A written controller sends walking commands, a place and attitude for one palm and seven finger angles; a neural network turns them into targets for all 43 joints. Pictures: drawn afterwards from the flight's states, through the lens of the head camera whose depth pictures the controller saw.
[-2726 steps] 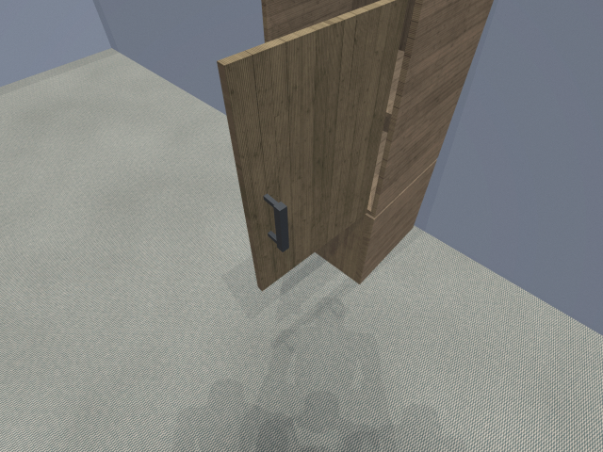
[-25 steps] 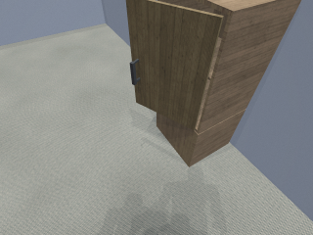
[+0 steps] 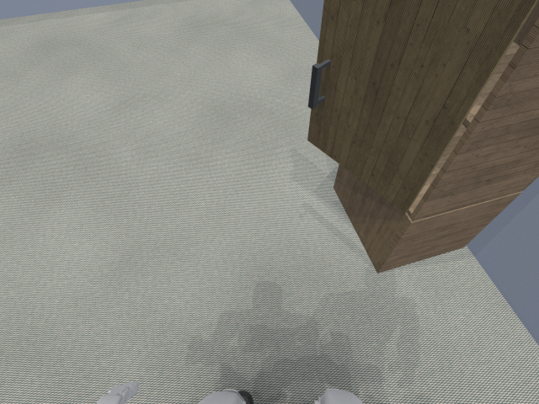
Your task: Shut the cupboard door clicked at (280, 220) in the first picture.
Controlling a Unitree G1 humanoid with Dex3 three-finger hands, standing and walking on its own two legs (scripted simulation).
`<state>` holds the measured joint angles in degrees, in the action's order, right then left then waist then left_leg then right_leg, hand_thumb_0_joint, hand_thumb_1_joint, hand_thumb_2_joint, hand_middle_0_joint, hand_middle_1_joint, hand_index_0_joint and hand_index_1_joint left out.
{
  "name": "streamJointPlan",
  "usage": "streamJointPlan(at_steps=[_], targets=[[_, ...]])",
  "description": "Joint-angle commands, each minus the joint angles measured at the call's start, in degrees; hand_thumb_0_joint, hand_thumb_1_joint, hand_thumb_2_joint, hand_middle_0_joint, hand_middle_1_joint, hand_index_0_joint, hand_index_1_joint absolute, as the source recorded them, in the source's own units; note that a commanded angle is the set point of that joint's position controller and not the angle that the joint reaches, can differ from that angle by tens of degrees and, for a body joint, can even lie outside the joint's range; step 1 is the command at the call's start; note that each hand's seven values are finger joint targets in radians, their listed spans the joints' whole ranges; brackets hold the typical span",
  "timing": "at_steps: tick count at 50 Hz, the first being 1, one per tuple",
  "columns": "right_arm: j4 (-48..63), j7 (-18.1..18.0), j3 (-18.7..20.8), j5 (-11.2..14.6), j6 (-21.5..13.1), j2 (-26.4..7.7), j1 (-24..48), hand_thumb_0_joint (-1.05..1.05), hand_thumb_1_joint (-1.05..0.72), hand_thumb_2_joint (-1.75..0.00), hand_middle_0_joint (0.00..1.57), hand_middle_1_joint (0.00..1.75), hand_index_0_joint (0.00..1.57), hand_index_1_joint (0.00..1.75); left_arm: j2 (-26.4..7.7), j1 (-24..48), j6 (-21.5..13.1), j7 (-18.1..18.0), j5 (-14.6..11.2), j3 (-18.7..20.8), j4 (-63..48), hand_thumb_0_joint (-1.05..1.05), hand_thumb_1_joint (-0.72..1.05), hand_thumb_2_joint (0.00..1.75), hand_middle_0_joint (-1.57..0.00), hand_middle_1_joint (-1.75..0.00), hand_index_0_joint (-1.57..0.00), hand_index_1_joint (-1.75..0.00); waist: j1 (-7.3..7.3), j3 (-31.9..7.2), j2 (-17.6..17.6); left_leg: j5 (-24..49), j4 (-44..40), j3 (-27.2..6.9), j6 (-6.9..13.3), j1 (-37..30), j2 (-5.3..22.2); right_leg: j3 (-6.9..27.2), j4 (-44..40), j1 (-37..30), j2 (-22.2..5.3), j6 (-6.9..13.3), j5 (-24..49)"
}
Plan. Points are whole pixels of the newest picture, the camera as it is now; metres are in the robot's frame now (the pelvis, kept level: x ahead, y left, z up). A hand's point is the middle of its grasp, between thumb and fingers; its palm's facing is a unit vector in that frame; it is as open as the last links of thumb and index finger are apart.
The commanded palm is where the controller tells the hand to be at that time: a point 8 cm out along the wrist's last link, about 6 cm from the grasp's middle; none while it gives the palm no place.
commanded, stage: walk to a spot facing it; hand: left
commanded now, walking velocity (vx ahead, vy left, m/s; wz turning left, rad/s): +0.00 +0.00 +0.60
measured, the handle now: (319, 84) +0.89 -0.11 -0.08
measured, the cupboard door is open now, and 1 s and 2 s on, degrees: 25 25 25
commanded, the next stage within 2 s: none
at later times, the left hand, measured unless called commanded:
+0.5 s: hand out of the picture -0.03 +0.18 -0.18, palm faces +0.38 -0.89 -0.26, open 7.4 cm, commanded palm none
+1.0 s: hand out of the picture -0.02 +0.14 -0.16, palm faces +0.64 -0.73 -0.23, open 7.4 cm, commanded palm none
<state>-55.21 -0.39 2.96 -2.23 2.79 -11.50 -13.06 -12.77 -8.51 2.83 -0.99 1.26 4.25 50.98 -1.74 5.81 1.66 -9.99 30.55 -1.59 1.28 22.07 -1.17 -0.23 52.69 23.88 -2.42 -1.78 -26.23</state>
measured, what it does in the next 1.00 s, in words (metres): steps on the spot, turning left: right foot, then left foot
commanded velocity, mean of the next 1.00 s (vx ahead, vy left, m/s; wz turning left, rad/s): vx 0.04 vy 0.00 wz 0.60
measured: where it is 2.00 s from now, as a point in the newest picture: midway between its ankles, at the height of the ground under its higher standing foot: (221, 371)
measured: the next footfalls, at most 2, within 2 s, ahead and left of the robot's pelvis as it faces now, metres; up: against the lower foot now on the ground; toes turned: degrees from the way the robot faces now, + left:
right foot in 0.10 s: +0.03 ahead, -0.15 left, +0.00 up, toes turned +4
left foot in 0.44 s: +0.01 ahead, +0.10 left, +0.00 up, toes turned +24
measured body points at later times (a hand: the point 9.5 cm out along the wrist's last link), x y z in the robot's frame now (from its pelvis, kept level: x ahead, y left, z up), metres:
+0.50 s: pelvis +0.01 -0.03 -0.01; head +0.07 +0.00 +0.43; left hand -0.05 +0.23 -0.16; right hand +0.22 -0.23 -0.14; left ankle -0.02 +0.08 -0.73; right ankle +0.00 -0.16 -0.70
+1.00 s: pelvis +0.04 -0.06 +0.00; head +0.08 -0.03 +0.45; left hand -0.06 +0.18 -0.14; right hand +0.27 -0.21 -0.14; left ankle -0.05 +0.02 -0.70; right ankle +0.11 -0.16 -0.73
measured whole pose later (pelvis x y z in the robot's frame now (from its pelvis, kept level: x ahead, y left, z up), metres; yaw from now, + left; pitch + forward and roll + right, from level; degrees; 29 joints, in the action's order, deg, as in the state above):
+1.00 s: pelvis +0.04 -0.06 +0.00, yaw +41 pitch +1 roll +1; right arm -51.7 2.1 4.4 -1.2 4.6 -13.1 -10.4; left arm -11.2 -12.9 0.9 -0.5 2.1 2.9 48.6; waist -0.9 5.4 -1.4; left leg -27.9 48.3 4.3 -2.1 21.7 1.2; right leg -12.1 33.0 13.8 -8.7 -1.4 -19.0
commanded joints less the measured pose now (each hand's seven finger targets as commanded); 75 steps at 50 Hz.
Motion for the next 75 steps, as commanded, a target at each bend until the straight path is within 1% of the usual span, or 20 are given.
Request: streamJointPlan(at_steps=[1,3,5,6,10,17,20,22,23,34,37,42,51,53,56,68,69,70,72,75], targets=[[5.4,-0.2,3.6,0.1,-0.6,-12.7,1.0,0.0,-0.9,-0.9,0.2,0.3,0.2,0.3,-4.3,-6.0,-1.1,-0.4,-0.2,0.8,-3.4,0.0,0.9,0.9,-0.2,-0.3,-0.2,-0.3,1.72,-9.1,7.2,-2.9,-12.7,-18.0,6.7,-2.7,11.1,-1.9,-12.4,-8.0,2.9,-0.3,2.1],[7.0,0.1,3.8,0.6,0.0,-11.3,4.0,0.0,-0.9,-0.9,0.2,0.3,0.2,0.3,-6.4,-11.0,-1.4,-0.6,-0.1,1.5,-2.4,0.0,0.9,0.9,-0.2,-0.3,-0.2,-0.3,4.45,-8.3,4.9,-9.3,-9.2,-15.7,3.4,6.0,6.5,-2.2,-25.4,-18.9,2.3,0.3,8.0],[9.1,0.9,3.4,1.1,-0.1,-5.4,4.1,0.0,-0.9,-0.9,0.2,0.3,0.2,0.3,-15.3,-9.3,-2.2,-1.2,1.3,2.9,-4.4,0.0,0.9,0.9,-0.2,-0.3,-0.2,-0.3,4.99,-5.2,-17.4,-20.7,20.7,-0.9,-3.9,17.1,-5.1,25.5,-43.5,-17.2,-23.9,10.4,-3.2],[9.0,1.2,3.9,0.3,0.3,-7.8,3.6,0.0,-0.9,-0.9,0.2,0.3,0.2,0.3,-14.1,-4.2,-2.1,-1.3,0.7,2.1,-5.7,0.0,0.9,0.9,-0.2,-0.3,-0.2,-0.3,2.41,-3.7,-11.7,-20.8,32.6,-3.1,-3.0,13.4,-1.0,21.3,-42.1,-7.6,-25.2,12.3,-1.7],[7.9,2.0,3.0,1.0,0.4,-5.7,2.3,0.0,-0.9,-0.9,0.2,0.3,0.2,0.3,-8.6,0.0,-3.2,-1.4,0.6,1.0,-6.3,0.0,0.9,0.9,-0.2,-0.3,-0.2,-0.3,-0.76,-3.3,-12.6,-14.2,35.8,0.9,-4.7,12.8,2.3,2.0,-30.8,-13.6,-15.5,9.9,35.6],[10.5,2.3,1.3,1.4,0.0,-4.8,8.8,0.0,-0.9,-0.9,0.2,0.3,0.2,0.3,-12.2,-9.8,-2.9,-1.3,0.8,2.3,-3.4,0.0,0.9,0.9,-0.2,-0.3,-0.2,-0.3,4.09,-6.7,-14.4,-14.6,12.9,7.2,-3.4,5.0,1.2,-2.7,-24.4,-24.2,-17.2,8.3,52.3],[9.3,2.1,1.8,1.2,-0.8,-7.4,3.1,0.0,-0.9,-0.9,0.2,0.3,0.2,0.3,-12.6,-8.6,-2.8,-0.9,0.2,2.5,-3.9,0.0,0.9,0.9,-0.2,-0.3,-0.2,-0.3,0.73,-10.0,-10.5,-2.8,-2.0,7.9,-2.1,-8.7,0.4,-7.0,-14.9,-19.3,-15.8,4.6,48.7],[7.5,1.3,4.5,0.7,-1.5,-18.3,-5.3,0.0,-0.9,-0.9,0.2,0.3,0.2,0.3,-6.7,-7.8,-2.6,-0.3,-0.6,0.8,-7.2,0.0,0.9,0.9,-0.2,-0.3,-0.2,-0.3,-3.51,-15.9,17.7,46.5,-5.0,-21.5,11.4,-31.4,24.5,-9.8,8.4,8.5,-4.3,-2.7,-9.9],[6.2,0.9,4.4,1.1,-1.0,-18.3,-8.0,0.0,-0.9,-0.9,0.2,0.3,0.2,0.3,-7.4,-3.8,-1.8,-0.7,0.2,0.6,-9.3,0.0,0.9,0.9,-0.2,-0.3,-0.2,-0.3,-4.67,-15.4,9.3,43.0,-4.9,-19.0,14.2,-27.8,26.3,-2.7,12.7,9.5,-4.3,-1.7,-12.6],[9.9,0.0,3.3,0.6,-0.3,-13.6,7.8,0.0,-0.9,-0.9,0.2,0.3,0.2,0.3,-6.5,-10.1,-1.5,0.3,-0.1,1.3,-4.9,0.0,0.9,0.9,-0.2,-0.3,-0.2,-0.3,3.75,-7.2,6.5,5.1,-5.2,-12.5,5.3,-0.5,10.1,-4.3,-17.0,-12.7,2.2,-1.6,8.6],[12.2,1.0,3.0,1.1,-0.1,-7.1,7.2,0.0,-0.9,-0.9,0.2,0.3,0.2,0.3,-15.8,-11.8,-2.7,-0.5,1.1,2.7,-5.9,0.0,0.9,0.9,-0.2,-0.3,-0.2,-0.3,5.59,-6.3,-20.1,-25.7,28.8,-1.1,-2.7,12.9,-3.8,23.9,-40.2,-15.1,-24.5,9.0,6.5],[9.0,2.3,2.7,1.1,0.6,-6.1,4.2,0.0,-0.9,-0.9,0.2,0.3,0.2,0.3,-9.0,-1.3,-2.9,-1.1,0.8,1.3,-8.4,0.0,0.9,0.9,-0.2,-0.3,-0.2,-0.3,-0.03,-4.5,-14.3,-16.5,35.8,0.8,-4.0,8.1,2.5,1.7,-32.7,-9.6,-16.2,8.9,23.9],[8.1,2.7,1.7,1.0,-2.0,-6.1,0.0,0.0,-0.9,-0.9,0.2,0.3,0.2,0.3,-11.9,-7.5,-3.2,0.5,0.1,3.1,-4.0,0.0,0.9,0.9,-0.2,-0.3,-0.2,-0.3,0.73,-8.2,-6.6,-11.4,-3.9,8.4,-1.4,-12.4,1.2,-6.2,-23.5,-10.7,-17.1,4.5,5.5],[5.7,1.4,4.3,-0.1,-2.7,-17.0,-11.2,0.0,-0.9,-0.9,0.2,0.3,0.2,0.3,-4.9,-2.6,-2.9,1.7,-0.2,1.2,-8.8,0.0,0.9,0.9,-0.2,-0.3,-0.2,-0.3,-5.42,-7.6,20.8,-9.3,-15.8,-27.9,10.8,-29.4,23.7,-11.7,5.0,19.1,-4.1,-2.6,-12.2],[4.2,-0.2,2.6,0.2,-3.8,-12.8,-12.1,0.0,-0.9,-0.9,0.2,0.3,0.2,0.3,-5.5,6.8,-3.9,1.7,0.4,1.2,-9.7,0.0,0.9,0.9,-0.2,-0.3,-0.2,-0.3,-4.84,-3.5,11.3,0.3,-14.5,-22.3,11.1,-22.8,19.8,-0.6,12.8,21.6,-6.0,-1.3,-0.7],[3.1,0.0,2.5,0.6,-4.4,-11.9,-2.2,0.0,-0.9,-0.9,0.2,0.3,0.2,0.3,-5.9,-3.6,-4.1,3.0,-0.1,1.4,-4.5,0.0,0.9,0.9,-0.2,-0.3,-0.2,-0.3,3.94,-2.9,4.2,-6.9,-10.2,-11.0,7.1,-3.5,10.7,-5.7,-18.5,-13.1,1.2,-1.8,14.0],[3.5,0.3,2.5,1.1,-4.5,-10.9,-0.6,0.0,-0.9,-0.9,0.2,0.3,0.2,0.3,-8.3,-11.1,-4.8,2.7,0.2,2.2,-2.6,0.0,0.9,0.9,-0.2,-0.3,-0.2,-0.3,7.7,-5.1,-1.1,-9.8,-0.9,-8.2,5.1,4.0,6.7,-2.8,-24.1,-25.4,-0.4,-0.9,11.9],[4.6,0.7,1.7,1.8,-4.9,-6.4,-1.9,0.0,-0.9,-0.9,0.2,0.3,0.2,0.3,-15.0,-19.7,-5.6,1.8,0.9,3.8,-0.7,0.0,0.9,0.9,-0.2,-0.3,-0.2,-0.3,11.01,-12.0,-17.5,-19.3,18.7,0.0,1.4,13.5,-1.0,14.3,-33.3,-38.1,-16.0,3.3,-3.7],[6.0,0.9,2.2,0.9,-4.5,-6.7,-0.6,0.0,-0.9,-0.9,0.2,0.3,0.2,0.3,-15.0,-16.3,-5.1,0.8,0.4,3.3,-1.5,0.0,0.9,0.9,-0.2,-0.3,-0.2,-0.3,8.01,-7.7,-20.6,-22.6,42.6,-3.3,1.2,19.4,1.1,31.5,-44.7,-26.0,-26.3,8.2,-19.8],[3.5,2.1,1.9,0.4,-3.5,-4.6,0.0,0.0,-0.9,-0.9,0.2,0.3,0.2,0.3,-6.4,-6.1,-5.8,0.3,0.5,1.2,-3.1,0.0,0.9,0.9,-0.2,-0.3,-0.2,-0.3,2.05,-3.0,-10.0,-8.5,43.1,-1.6,-0.4,14.5,6.8,8.2,-42.3,-12.2,-19.8,6.2,-2.5]])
